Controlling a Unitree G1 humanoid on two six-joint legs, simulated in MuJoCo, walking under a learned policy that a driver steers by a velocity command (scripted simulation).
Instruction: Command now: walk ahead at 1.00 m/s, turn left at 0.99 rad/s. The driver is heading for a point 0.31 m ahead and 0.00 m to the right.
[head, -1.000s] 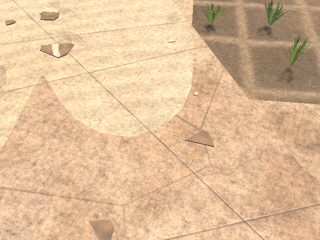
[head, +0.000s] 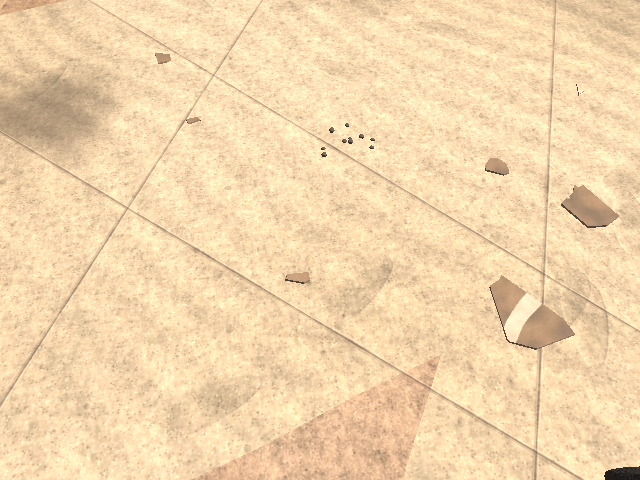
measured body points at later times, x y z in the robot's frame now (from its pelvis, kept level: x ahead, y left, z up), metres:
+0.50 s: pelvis +0.35 +0.02 +0.01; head +0.40 +0.04 +0.45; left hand +0.43 +0.29 -0.12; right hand +0.45 -0.23 -0.13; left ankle +0.34 +0.06 -0.74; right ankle +0.50 -0.11 -0.68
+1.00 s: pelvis +0.44 +0.00 +0.01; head +0.45 +0.01 +0.46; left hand +0.46 +0.26 -0.13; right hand +0.54 -0.23 -0.14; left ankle +0.37 +0.09 -0.74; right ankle +0.51 -0.07 -0.74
